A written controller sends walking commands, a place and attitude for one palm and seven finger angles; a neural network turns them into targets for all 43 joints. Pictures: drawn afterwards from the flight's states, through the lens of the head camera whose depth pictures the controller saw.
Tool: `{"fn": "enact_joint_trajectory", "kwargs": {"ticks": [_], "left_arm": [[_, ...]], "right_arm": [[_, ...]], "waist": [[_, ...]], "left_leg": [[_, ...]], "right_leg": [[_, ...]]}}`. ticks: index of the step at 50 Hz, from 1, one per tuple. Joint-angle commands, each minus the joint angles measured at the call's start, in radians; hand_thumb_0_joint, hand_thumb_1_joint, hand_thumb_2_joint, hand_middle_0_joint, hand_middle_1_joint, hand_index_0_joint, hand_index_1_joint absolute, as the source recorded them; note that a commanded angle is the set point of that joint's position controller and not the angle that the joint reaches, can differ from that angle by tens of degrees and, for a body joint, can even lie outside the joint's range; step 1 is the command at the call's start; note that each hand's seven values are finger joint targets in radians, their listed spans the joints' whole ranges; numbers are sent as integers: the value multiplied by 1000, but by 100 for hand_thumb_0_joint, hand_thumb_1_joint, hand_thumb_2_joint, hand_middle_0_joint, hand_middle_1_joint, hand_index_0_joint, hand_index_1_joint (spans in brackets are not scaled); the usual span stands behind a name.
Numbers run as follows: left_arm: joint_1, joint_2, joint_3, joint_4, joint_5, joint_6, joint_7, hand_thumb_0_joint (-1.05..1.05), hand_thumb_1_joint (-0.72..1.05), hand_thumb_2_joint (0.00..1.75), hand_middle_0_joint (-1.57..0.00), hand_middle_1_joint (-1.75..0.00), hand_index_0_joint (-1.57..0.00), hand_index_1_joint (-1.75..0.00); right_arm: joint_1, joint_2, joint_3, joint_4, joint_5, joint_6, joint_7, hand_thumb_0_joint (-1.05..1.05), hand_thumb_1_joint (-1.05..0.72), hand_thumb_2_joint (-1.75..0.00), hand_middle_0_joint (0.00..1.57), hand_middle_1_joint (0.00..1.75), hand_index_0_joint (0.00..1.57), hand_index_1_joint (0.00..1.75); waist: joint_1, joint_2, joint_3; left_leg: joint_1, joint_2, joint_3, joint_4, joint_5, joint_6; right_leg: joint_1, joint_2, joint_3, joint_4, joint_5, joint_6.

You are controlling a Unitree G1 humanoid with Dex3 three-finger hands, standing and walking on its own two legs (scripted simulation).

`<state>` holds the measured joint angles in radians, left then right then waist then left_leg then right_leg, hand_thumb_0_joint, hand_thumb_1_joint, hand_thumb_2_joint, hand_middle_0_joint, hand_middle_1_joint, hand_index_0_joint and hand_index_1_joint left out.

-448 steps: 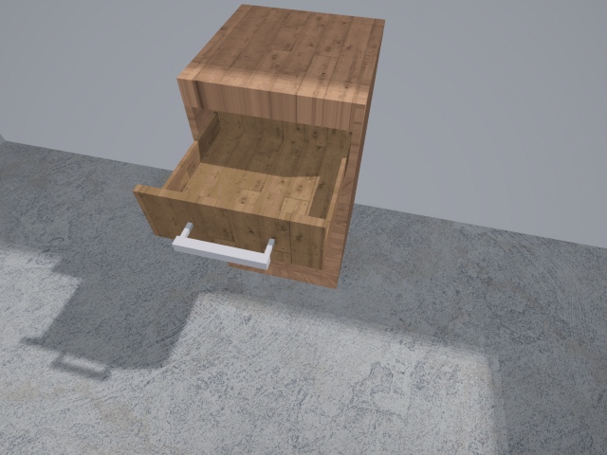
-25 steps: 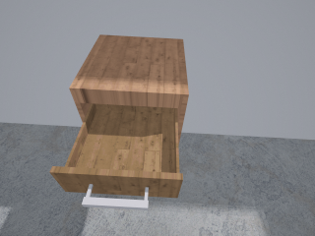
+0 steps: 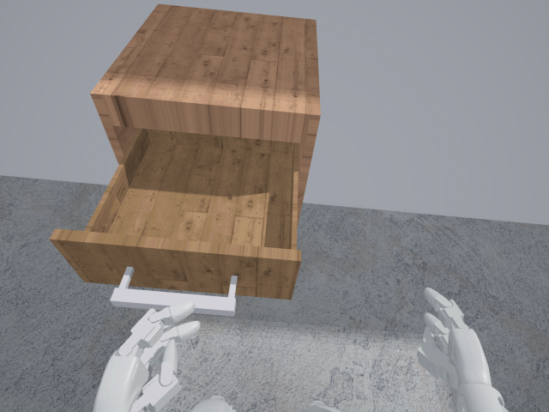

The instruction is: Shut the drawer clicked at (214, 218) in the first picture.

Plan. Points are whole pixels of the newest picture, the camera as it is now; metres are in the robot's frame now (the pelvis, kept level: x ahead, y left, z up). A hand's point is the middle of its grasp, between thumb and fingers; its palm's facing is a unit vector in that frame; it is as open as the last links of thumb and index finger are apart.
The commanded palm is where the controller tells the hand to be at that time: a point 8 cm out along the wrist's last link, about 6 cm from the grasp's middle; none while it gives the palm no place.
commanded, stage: raise the hand and make a fist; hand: left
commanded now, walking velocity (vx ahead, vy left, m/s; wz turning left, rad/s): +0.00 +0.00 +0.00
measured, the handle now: (178, 289) +0.31 +0.18 -0.05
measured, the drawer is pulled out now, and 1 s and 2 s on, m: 0.28 0.28 0.28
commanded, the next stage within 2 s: bring the fist close to the handle in 1.48 s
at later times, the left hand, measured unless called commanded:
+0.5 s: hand (148, 382) +0.16 +0.16 +0.03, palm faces +0.09 -0.99 -0.06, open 3.5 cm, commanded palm +0.10 +0.21 +0.03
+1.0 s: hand (164, 404) +0.14 +0.13 +0.05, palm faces -0.02 -1.00 +0.04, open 3.2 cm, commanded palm +0.08 +0.19 +0.05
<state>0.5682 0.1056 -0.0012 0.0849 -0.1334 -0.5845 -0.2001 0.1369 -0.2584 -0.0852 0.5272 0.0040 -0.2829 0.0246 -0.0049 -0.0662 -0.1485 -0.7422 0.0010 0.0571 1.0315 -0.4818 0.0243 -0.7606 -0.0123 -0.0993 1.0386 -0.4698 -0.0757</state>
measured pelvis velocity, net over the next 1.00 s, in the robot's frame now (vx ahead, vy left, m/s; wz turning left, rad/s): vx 0.00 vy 0.02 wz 0.02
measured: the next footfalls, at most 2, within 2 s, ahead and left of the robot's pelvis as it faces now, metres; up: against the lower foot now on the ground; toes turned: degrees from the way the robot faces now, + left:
none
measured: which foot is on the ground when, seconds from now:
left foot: down 0.00-1.00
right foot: down 0.00-1.00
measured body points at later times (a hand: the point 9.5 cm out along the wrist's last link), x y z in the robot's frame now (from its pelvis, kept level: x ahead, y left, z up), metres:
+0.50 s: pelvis +0.00 -0.02 -0.02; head +0.05 -0.03 +0.43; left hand +0.15 +0.21 +0.04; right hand +0.16 -0.26 -0.11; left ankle +0.02 +0.11 -0.67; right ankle +0.03 -0.08 -0.67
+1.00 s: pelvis +0.00 +0.02 -0.02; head +0.04 +0.02 +0.43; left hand +0.13 +0.19 +0.06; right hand +0.22 -0.18 -0.06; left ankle +0.02 +0.11 -0.67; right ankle +0.03 -0.08 -0.67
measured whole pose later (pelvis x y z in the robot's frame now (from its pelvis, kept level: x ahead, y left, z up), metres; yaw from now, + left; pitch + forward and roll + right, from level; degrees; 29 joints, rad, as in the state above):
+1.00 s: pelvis +0.00 +0.02 -0.02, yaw +1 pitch +13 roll -2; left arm 0.83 0.12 -0.12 -0.35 -0.13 -0.39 -0.15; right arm 0.20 -0.17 0.01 0.39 0.03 -0.16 -0.01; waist 0.02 0.04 -0.17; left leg -0.86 0.00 0.02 1.16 -0.53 0.05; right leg -0.83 -0.02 -0.14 1.11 -0.51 -0.05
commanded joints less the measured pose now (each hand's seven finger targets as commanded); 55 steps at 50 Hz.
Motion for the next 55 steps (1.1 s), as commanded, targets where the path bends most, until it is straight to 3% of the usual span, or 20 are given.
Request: {"fn": "enact_joint_trajectory", "kwargs": {"ticks": [1,4,7,8,11,13,16,19,22,25,27,29,32,33,37,40,45,47,52,55], "left_arm": [[30,148,151,-389,-56,-110,48,0,90,90,-64,-78,-64,-78],[-44,135,128,-497,-95,-124,38,0,90,90,-70,-84,-70,-84],[-112,111,51,-471,-123,-117,-53,0,90,90,-76,-91,-76,-91],[-99,113,37,-430,-129,-100,-92,0,90,90,-78,-93,-78,-93],[-35,160,60,-320,-141,19,-189,0,90,90,-84,-99,-84,-99],[25,209,132,-284,-146,113,-201,0,90,90,-88,-104,-88,-104],[88,228,225,-379,-169,205,-144,0,90,90,-94,-110,-94,-110],[178,195,274,-452,-177,185,-31,0,90,90,-100,-117,-100,-117],[192,157,226,-454,-142,113,19,0,90,90,-106,-123,-106,-123],[212,94,88,-456,-114,33,-23,0,90,90,-112,-130,-112,-130],[201,76,33,-429,-115,4,-63,0,90,90,-116,-134,-116,-134],[211,83,9,-432,-115,-11,-90,0,90,90,-120,-138,-120,-138],[198,153,56,-507,-95,-9,-56,0,90,90,-126,-145,-126,-145],[224,150,69,-536,-87,-4,-33,0,90,90,-128,-147,-128,-147],[255,121,61,-595,-57,36,61,0,90,90,-136,-156,-136,-156],[303,48,-26,-608,-46,74,73,0,90,90,-140,-160,-140,-160],[331,48,-109,-612,-14,136,37,0,90,90,-140,-160,-140,-160],[340,91,-81,-625,-1,149,43,0,90,90,-140,-160,-140,-160],[408,67,-82,-706,12,135,98,0,90,90,-140,-160,-140,-160],[420,12,-150,-751,19,110,120,0,90,90,-140,-160,-140,-160]], "right_arm": [[-69,-59,-8,-193,4,5,-5,0,-90,-90,20,30,20,30],[-18,-52,4,-189,9,10,-34,0,-90,-90,20,30,20,30],[0,-66,24,-167,22,-20,-57,0,-90,-90,20,30,20,30],[5,-73,24,-156,27,-30,-64,0,-90,-90,20,30,20,30],[-7,-82,28,-160,50,-36,-82,0,-90,-90,20,30,20,30],[-33,-77,29,-168,60,-20,-89,0,-90,-90,20,30,20,30],[-71,-47,26,-197,60,12,-94,0,-90,-90,20,30,20,30],[-61,-12,17,-181,49,28,-83,0,-90,-90,20,30,20,30],[-48,-5,7,-155,40,24,-74,0,-90,-90,20,30,20,30],[-35,-25,5,-152,34,2,-61,0,-90,-90,20,30,20,30],[-39,-42,6,-155,40,-15,-63,0,-90,-90,20,30,20,30],[-18,-60,2,-168,44,-28,-65,0,-90,-90,20,30,20,30],[-20,-67,-1,-185,36,-26,-70,0,-90,-90,20,30,20,30],[-9,-62,-1,-197,34,-17,-69,0,-90,-90,20,30,20,30],[-4,-48,1,-235,27,20,-60,0,-90,-90,20,30,20,30],[-4,-46,10,-269,26,39,-47,0,-90,-90,20,30,20,30],[-16,-55,26,-300,33,65,-46,0,-90,-90,20,30,20,30],[-26,-54,31,-305,34,75,-50,0,-90,-90,20,30,20,30],[-3,-35,32,-332,22,90,-35,0,-90,-90,20,30,20,30],[19,-34,30,-345,16,84,-19,0,-90,-90,20,30,20,30]], "waist": [[61,208,-172],[-6,156,-188],[-75,46,-141],[-81,27,-141],[-66,-47,-124],[-21,-50,-162],[40,-9,-228],[74,33,-245],[52,-6,-186],[3,38,-130],[-28,-14,-80],[-34,-8,-87],[-5,38,-129],[12,60,-171],[33,116,-181],[16,90,-157],[-6,48,-83],[7,55,-66],[37,102,-117],[23,108,-140]], "left_leg": [[-55,-27,-50,-40,169,-4],[-103,-12,-71,41,124,9],[-171,-2,-85,111,86,18],[-196,0,-85,126,70,19],[-256,-3,-89,126,38,21],[-259,-13,-92,105,55,20],[-210,-20,-89,59,106,12],[-159,-16,-92,23,183,2],[-170,-7,-94,9,184,1],[-161,-10,-92,21,163,9],[-174,-10,-98,36,127,17],[-173,-11,-95,42,91,21],[-151,-6,-90,31,79,23],[-131,-5,-88,15,88,22],[-76,-2,-91,-31,109,16],[-56,-4,-96,-50,125,17],[-79,-1,-110,-65,88,21],[-81,-1,-115,-73,84,20],[-30,2,-121,-84,154,8],[-14,2,-127,-69,188,6]], "right_leg": [[77,4,134,-72,141,8],[53,-3,197,-122,53,30],[30,-18,246,-178,4,58],[39,-25,256,-185,-1,69],[88,-51,287,-216,-40,93],[161,-68,299,-217,-31,99],[254,-75,277,-201,45,100],[297,-63,226,-159,216,88],[237,-51,201,-149,230,85],[132,-49,186,-150,179,88],[80,-52,195,-175,97,90],[51,-46,190,-178,6,78],[31,-25,160,-154,-88,50],[45,-19,143,-136,-80,43],[40,3,87,-104,-20,34],[46,8,61,-109,33,39],[38,6,60,-129,11,44],[34,8,54,-124,4,39],[26,20,13,-72,61,31],[4,23,6,-55,77,33]]}}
